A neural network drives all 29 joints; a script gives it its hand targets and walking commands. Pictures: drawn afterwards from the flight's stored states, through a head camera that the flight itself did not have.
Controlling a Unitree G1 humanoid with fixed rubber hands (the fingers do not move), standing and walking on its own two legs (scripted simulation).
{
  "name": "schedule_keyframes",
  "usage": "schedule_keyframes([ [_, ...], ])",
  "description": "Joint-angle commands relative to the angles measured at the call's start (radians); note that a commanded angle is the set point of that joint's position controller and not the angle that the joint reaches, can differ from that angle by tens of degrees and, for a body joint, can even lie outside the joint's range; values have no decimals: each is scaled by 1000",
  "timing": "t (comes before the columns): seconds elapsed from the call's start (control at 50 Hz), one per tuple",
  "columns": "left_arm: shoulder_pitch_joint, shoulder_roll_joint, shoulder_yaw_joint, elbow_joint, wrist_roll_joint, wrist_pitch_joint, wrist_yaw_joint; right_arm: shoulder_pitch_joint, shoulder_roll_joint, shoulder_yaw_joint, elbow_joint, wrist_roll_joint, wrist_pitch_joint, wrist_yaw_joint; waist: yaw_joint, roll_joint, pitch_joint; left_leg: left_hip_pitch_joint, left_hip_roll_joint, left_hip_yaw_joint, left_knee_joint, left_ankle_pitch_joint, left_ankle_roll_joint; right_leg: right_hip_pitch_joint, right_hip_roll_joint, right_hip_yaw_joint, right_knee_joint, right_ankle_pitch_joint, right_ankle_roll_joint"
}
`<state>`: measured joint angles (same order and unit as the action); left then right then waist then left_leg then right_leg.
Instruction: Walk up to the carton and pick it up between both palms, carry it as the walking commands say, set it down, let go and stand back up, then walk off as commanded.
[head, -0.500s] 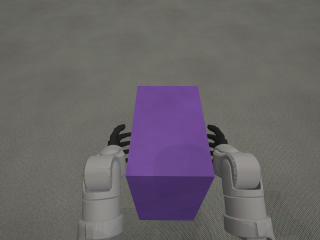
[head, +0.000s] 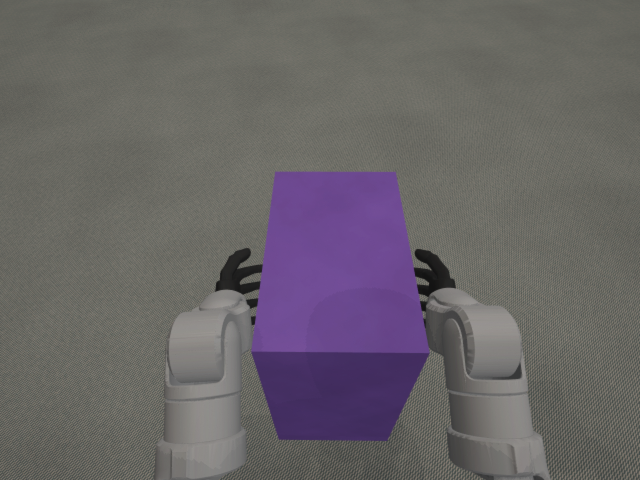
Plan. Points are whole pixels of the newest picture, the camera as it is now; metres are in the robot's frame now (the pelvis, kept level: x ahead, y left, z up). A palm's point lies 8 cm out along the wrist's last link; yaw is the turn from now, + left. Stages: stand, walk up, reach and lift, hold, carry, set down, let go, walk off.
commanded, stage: carry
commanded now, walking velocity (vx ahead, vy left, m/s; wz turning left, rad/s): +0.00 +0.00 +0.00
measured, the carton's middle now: (334, 313) +0.33 +0.01 +0.01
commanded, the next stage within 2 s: none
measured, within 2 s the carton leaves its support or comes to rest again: neither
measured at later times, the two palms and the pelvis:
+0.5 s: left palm (233, 308) +0.30 +0.13 +0.07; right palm (440, 307) +0.30 -0.12 +0.07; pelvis +0.00 +0.00 +0.00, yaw +0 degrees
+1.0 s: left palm (232, 307) +0.30 +0.13 +0.07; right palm (437, 305) +0.30 -0.11 +0.07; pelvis +0.00 +0.00 +0.00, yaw +0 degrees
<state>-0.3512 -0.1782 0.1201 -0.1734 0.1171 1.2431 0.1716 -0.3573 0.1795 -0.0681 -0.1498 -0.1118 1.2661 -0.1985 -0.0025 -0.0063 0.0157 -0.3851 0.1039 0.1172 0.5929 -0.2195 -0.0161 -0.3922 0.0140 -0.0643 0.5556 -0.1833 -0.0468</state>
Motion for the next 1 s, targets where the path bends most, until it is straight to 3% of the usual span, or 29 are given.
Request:
schedule_keyframes([
  [0.0,-532,-1072,-667,-75,-424,-30,-269,-590,1068,628,-155,447,-63,277,9,-21,-504,176,38,-91,-83,-4,35,81,-171,175,-153,17,-6],
  [0.48,-527,-1040,-629,-26,-383,-100,-267,-570,1041,592,-93,401,-130,275,6,-31,-506,182,31,-81,-75,3,38,80,-173,176,-165,8,-7],
  [0.56,-514,-1020,-597,29,-355,-129,-267,-553,1018,556,-41,368,-161,273,7,-18,-515,186,36,-83,-78,20,38,85,-169,169,-153,32,-6],
  [0.62,-518,-1015,-597,22,-353,-148,-266,-552,1017,558,-41,366,-179,272,6,-28,-514,181,34,-78,-71,10,38,89,-170,171,-157,27,-7],
  [0.64,-534,-1025,-627,-37,-378,-147,-265,-563,1031,589,-93,392,-178,271,6,-27,-516,182,31,-78,-72,7,38,89,-172,173,-159,18,-8],
  [0.68,-515,-1003,-579,39,-339,-161,-264,-550,1011,545,-23,357,-193,271,6,-29,-515,185,33,-79,-73,10,39,84,-170,171,-161,10,-8],
  [0.7,-520,-1011,-597,8,-352,-163,-263,-558,1018,563,-54,370,-195,270,6,-27,-514,185,33,-77,-74,15,39,86,-170,170,-159,15,-7],
  [0.82,-486,-982,-560,75,-313,-200,-261,-522,986,524,8,329,-234,267,6,-29,-519,184,32,-73,-69,19,38,92,-173,171,-153,42,-7],
  [0.88,-498,-980,-572,37,-323,-209,-258,-526,988,537,-20,339,-243,265,6,-14,-522,192,34,-75,-76,27,39,87,-170,165,-150,30,-7],
  [0.9,-520,-1011,-648,-90,-387,-189,-256,-553,1019,614,-155,405,-224,261,4,-23,-521,195,45,-75,-78,35,35,79,-166,155,-146,33,-5],
  [0.98,-482,-1027,-679,-105,-417,-117,-258,-522,1036,643,-176,434,-153,255,3,-12,-529,201,77,-85,-72,18,38,65,-146,135,-114,70,1],
])
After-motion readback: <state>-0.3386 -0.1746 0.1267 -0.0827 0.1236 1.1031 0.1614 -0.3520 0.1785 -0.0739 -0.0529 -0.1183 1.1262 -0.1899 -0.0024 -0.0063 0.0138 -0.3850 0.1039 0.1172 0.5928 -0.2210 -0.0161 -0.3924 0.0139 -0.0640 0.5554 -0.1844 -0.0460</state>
